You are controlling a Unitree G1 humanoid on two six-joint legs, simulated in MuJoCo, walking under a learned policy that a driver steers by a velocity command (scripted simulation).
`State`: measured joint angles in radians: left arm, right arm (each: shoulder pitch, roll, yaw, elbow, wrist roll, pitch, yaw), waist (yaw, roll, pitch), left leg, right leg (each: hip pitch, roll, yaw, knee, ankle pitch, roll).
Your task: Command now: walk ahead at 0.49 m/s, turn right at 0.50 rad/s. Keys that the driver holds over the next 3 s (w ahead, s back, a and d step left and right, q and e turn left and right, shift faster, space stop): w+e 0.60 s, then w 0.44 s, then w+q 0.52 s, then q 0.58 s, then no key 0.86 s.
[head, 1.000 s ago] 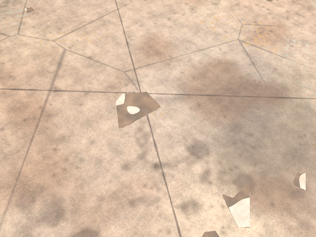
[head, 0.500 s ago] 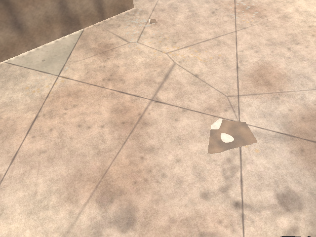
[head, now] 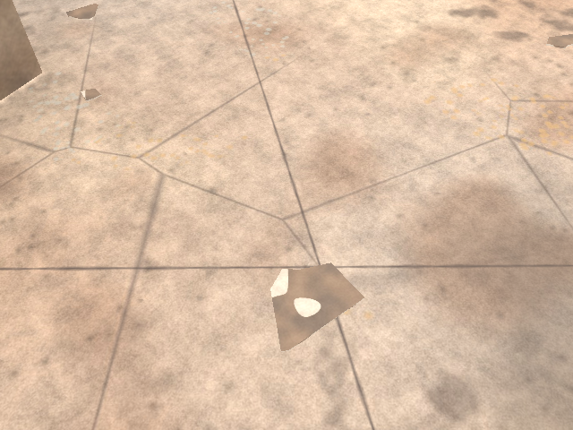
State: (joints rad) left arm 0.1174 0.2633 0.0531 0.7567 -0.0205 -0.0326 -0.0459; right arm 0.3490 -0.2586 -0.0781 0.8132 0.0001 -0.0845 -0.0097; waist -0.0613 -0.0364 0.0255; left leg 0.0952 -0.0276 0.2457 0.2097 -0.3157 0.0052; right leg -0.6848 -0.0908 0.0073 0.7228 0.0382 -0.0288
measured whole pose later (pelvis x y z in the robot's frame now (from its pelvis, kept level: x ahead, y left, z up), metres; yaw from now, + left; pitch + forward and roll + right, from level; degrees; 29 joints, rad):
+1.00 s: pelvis +0.56 -0.11 +0.01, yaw -27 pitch +2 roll +2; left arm 0.06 0.26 0.03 0.63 -0.02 -0.06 -0.03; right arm 0.39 -0.29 -0.06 0.87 0.02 -0.08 0.02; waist -0.12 -0.04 0.03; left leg -0.01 -0.02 0.04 0.26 -0.28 0.01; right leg -0.59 -0.07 0.03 0.61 -0.06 -0.01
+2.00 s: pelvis +0.99 -0.29 +0.00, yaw +2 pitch +3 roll -1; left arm 0.09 0.30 0.05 0.70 0.01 -0.02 0.03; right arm 0.20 -0.31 -0.08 0.68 0.01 0.03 -0.02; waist -0.04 -0.02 0.05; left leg -0.32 -0.13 -0.15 0.48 -0.21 0.07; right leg -0.59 -0.02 0.12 0.77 -0.22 0.10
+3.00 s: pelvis +1.05 -0.28 +0.00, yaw +13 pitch -1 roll +0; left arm 0.19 0.26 0.04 0.96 0.01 0.00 0.04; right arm 0.22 -0.23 -0.03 0.85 -0.01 0.01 -0.01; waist 0.02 0.00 0.03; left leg -0.15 -0.04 -0.04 0.48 -0.31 0.03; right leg -0.21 -0.06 0.01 0.46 -0.23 0.07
